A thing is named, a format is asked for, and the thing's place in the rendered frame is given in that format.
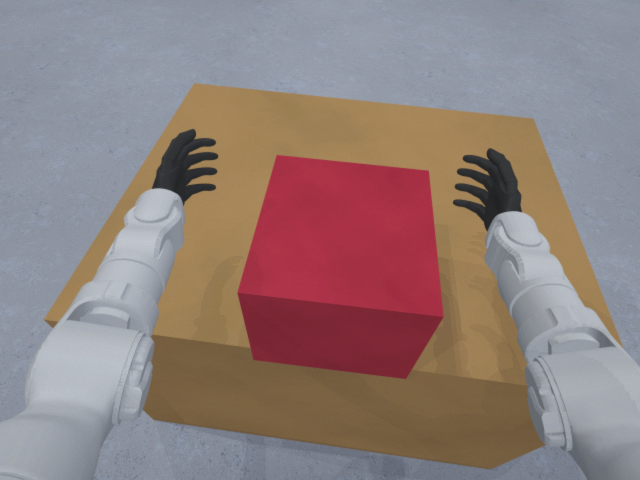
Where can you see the carton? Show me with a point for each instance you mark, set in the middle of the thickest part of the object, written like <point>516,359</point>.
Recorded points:
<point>342,272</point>

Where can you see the left robot forearm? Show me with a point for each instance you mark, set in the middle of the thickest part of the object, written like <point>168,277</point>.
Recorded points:
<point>133,275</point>

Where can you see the robot right upper arm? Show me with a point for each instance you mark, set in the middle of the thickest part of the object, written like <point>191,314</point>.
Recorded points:
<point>588,403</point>

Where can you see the right robot forearm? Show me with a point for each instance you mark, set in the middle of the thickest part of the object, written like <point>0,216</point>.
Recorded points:
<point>549,315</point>

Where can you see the pedestal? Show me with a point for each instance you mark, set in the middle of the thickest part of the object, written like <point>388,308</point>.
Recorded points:
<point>465,400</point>

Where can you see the robot left upper arm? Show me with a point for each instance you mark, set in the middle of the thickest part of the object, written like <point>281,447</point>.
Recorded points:
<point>89,378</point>

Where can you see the robot right hand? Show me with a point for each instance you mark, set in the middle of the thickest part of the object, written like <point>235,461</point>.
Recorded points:
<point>502,186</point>

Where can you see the robot left hand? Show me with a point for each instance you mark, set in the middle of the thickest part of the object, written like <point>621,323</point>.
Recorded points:
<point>173,173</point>

